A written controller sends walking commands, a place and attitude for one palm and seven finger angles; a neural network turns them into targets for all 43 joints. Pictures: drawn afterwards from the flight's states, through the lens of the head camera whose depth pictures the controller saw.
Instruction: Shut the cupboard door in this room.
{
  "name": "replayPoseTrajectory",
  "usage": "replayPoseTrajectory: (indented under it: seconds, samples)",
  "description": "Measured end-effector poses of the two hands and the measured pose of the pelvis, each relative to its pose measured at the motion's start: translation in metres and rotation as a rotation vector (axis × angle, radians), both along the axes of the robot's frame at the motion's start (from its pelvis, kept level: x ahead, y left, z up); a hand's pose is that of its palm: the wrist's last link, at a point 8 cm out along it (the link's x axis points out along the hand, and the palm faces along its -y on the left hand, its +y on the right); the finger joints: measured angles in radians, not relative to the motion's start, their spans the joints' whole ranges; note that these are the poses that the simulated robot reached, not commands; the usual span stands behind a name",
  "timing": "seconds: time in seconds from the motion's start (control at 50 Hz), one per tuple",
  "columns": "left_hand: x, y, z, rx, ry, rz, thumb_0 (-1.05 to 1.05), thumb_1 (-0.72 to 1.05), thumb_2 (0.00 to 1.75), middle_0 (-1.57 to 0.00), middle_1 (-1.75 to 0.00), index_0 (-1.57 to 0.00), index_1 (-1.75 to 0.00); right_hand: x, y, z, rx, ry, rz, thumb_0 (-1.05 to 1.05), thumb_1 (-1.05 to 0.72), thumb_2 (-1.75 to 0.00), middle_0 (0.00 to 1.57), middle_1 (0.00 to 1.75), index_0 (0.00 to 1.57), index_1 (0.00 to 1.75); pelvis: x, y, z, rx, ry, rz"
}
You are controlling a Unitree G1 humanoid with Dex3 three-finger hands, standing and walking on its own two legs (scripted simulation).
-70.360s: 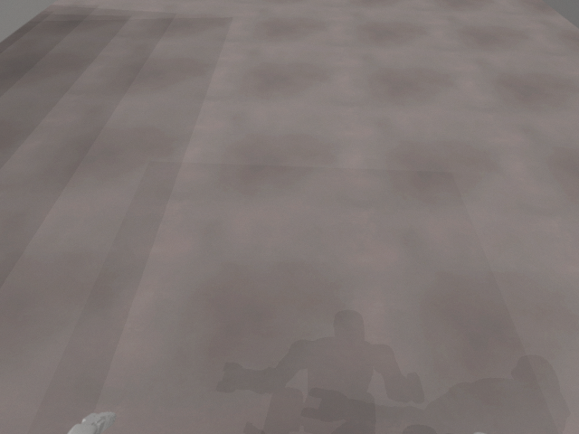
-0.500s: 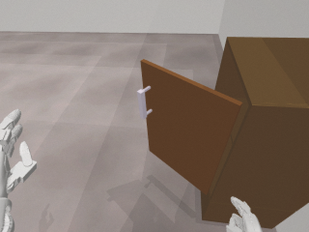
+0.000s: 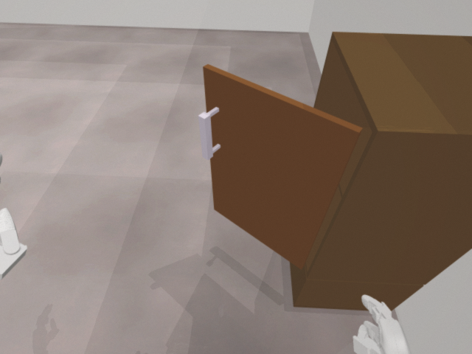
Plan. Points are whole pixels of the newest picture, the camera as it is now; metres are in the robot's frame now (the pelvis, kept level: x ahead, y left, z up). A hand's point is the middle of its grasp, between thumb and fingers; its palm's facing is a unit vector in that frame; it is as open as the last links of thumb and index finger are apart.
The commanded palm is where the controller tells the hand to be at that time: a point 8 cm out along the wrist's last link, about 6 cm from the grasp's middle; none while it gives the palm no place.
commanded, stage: step back with the hand held close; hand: left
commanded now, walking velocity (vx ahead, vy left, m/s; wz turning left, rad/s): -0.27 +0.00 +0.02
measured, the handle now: (211, 133) +0.66 +0.10 -0.03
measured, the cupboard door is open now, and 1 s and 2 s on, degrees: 54 54 54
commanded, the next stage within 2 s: stop stepping back and stand still in 1.32 s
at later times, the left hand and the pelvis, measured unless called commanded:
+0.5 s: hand out of the picture +0.15 +0.26 +0.17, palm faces +0.45 -0.76 -0.47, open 7.4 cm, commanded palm +0.08 +0.30 +0.19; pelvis -0.06 +0.00 -0.01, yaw +2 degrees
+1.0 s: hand out of the picture +0.06 +0.27 +0.18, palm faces +0.49 -0.73 -0.48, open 7.4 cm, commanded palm -0.02 +0.31 +0.19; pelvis -0.13 -0.01 -0.01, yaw +7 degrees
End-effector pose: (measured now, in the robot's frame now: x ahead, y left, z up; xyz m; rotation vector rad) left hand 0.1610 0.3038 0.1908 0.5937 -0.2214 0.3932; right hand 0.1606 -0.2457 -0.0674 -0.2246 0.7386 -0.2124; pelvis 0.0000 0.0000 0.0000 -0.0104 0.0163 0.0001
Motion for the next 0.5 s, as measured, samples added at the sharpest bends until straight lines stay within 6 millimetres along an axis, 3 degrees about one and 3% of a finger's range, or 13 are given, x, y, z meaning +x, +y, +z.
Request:
replayPoseTrajectory:
  seconds: [0.2, 0.5]
  samples:
    - [-0.035, 0.002, -0.012, -0.016, -0.07, 0.035, 0.02, 0.88, 0.9, -0.21, -0.3, -0.21, -0.3, -0.036, 0.004, -0.008, -0.015, -0.002, 0.038, 0.01, -0.91, -0.9, 0.2, 0.3, 0.2, 0.3, -0.028, -0.002, -0.01, -0.007, -0.02, 0.009]
    - [-0.053, -0.005, -0.007, 0.036, -0.126, -0.039, 0.02, 0.88, 0.9, -0.21, -0.3, -0.21, -0.3, -0.079, -0.009, -0.01, -0.045, 0.027, 0.011, 0.02, -0.91, -0.9, 0.2, 0.3, 0.2, 0.3, -0.057, -0.004, -0.014, -0.019, -0.008, 0.027]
